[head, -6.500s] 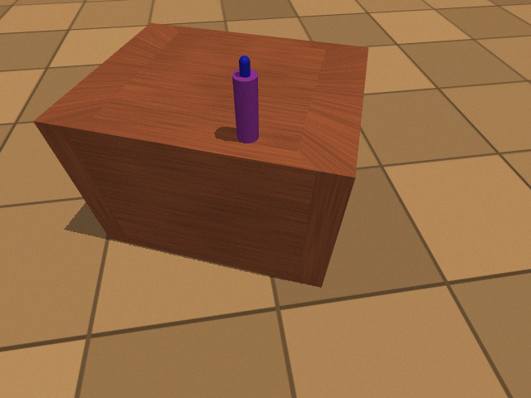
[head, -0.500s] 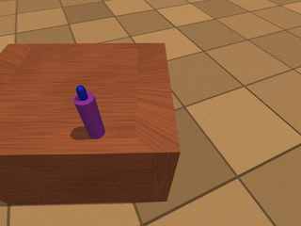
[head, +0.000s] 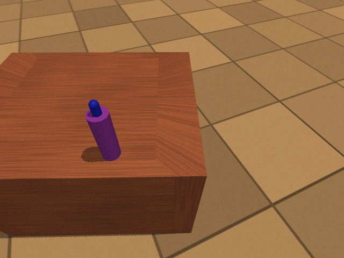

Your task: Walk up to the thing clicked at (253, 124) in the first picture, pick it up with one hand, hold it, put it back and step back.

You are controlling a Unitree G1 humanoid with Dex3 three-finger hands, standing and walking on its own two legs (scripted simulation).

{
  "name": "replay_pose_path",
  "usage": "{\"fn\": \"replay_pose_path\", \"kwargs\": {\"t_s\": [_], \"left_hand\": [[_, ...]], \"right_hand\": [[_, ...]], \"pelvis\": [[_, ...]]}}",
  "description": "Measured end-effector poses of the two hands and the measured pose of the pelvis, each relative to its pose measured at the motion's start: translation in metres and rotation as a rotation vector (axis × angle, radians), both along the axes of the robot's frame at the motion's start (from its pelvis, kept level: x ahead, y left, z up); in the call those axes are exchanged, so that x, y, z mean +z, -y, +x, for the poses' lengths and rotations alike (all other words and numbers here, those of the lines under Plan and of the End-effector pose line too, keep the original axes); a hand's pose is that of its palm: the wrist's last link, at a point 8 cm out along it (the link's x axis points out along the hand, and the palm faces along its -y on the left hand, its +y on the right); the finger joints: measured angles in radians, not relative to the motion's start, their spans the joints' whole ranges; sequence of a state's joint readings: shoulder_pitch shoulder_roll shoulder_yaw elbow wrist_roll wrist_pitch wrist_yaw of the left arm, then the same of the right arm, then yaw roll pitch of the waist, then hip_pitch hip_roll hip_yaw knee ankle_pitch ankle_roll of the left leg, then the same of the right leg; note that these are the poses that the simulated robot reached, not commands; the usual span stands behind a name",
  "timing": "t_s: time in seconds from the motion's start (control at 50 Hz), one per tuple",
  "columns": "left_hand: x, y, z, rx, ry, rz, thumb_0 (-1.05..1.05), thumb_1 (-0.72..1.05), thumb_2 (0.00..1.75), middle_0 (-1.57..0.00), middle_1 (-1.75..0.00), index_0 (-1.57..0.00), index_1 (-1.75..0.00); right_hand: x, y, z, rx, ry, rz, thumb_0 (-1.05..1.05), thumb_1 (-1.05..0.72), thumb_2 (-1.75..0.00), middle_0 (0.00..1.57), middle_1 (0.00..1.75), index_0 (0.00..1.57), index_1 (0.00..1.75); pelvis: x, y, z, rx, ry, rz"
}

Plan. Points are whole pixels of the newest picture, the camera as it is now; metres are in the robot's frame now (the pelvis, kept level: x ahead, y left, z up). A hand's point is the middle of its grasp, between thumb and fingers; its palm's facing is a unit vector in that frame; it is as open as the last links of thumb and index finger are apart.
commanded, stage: stand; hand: left
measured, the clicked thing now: (103, 130) +0.48 +0.22 -0.01
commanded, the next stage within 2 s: rise first in 0.06 s
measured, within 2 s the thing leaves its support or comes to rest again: neither
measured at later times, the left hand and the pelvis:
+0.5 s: hand (74, 248) +0.18 +0.25 -0.11, palm faces +0.22 -0.92 -0.32, open 13.1 cm; pelvis +0.00 +0.00 -0.01, yaw +0 degrees
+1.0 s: hand (62, 234) +0.19 +0.26 -0.04, palm faces +0.29 -0.89 -0.34, open 17.4 cm; pelvis +0.01 +0.00 -0.01, yaw +0 degrees
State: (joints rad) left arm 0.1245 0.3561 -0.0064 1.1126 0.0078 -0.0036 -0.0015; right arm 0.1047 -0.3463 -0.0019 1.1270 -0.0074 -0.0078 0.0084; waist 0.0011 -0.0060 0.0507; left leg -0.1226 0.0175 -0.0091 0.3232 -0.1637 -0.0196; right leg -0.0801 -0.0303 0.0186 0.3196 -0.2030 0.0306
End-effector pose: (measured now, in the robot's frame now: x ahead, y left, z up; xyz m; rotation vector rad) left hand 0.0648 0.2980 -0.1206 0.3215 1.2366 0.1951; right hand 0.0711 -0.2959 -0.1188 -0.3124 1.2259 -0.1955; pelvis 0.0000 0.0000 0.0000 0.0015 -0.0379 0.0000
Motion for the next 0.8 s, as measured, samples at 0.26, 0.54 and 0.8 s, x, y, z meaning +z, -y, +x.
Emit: {"fn": "replay_pose_path", "kwargs": {"t_s": [0.26,0.54,0.8], "left_hand": [[0.003,0.010,0.020,0.038,0.143,-0.018,0.01,0.83,0.83,-0.16,-0.24,-0.15,-0.24],[0.051,0.002,0.083,0.092,0.494,0.041,0.01,0.12,0.26,-0.07,-0.08,-0.07,-0.07],[0.083,0.000,0.088,0.073,0.631,0.095,0.00,-0.42,0.07,-0.05,-0.05,-0.05,-0.05]], "right_hand": [[0.003,-0.008,0.022,-0.033,0.157,0.020,0.01,-0.83,-0.83,0.16,0.23,0.16,0.24],[0.024,-0.023,0.073,-0.064,0.410,0.043,0.01,-0.07,-0.25,0.07,0.07,0.06,0.07],[0.034,-0.039,0.084,-0.001,0.479,0.058,0.00,0.42,-0.07,0.06,0.05,0.06,0.05]], "pelvis": [[-0.004,0.000,-0.009,0.000,-0.015,-0.002],[-0.006,0.002,0.000,-0.008,-0.069,-0.001],[-0.006,0.002,0.008,-0.003,-0.040,0.001]]}}
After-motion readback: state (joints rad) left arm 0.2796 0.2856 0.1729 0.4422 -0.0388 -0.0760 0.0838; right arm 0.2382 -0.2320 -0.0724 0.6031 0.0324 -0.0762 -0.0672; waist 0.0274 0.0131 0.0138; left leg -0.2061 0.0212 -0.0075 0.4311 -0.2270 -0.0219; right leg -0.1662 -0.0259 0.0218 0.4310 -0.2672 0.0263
